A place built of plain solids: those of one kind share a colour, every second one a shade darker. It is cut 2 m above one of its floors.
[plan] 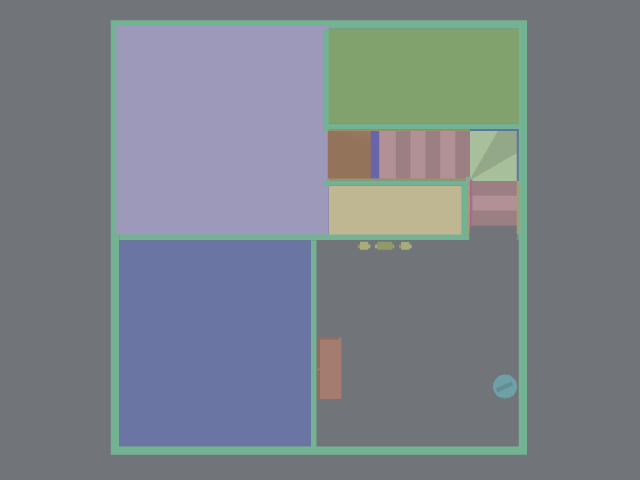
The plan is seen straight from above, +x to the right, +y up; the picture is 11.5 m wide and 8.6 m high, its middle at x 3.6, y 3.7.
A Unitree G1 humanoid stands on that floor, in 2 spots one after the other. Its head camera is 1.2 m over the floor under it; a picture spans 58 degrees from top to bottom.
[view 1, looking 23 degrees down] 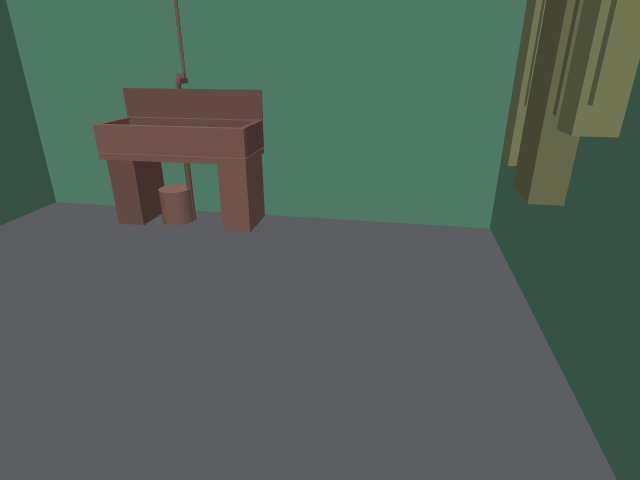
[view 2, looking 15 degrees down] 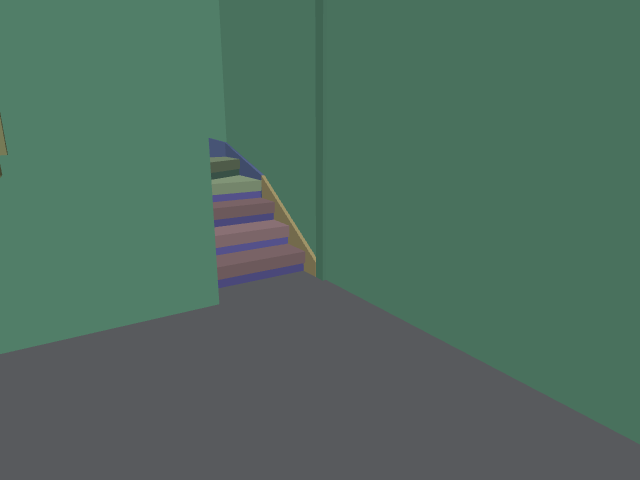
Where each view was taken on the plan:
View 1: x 6.77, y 2.96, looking -170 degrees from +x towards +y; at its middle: ground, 3.07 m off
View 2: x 5.35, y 1.00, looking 57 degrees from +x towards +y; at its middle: wall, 3.38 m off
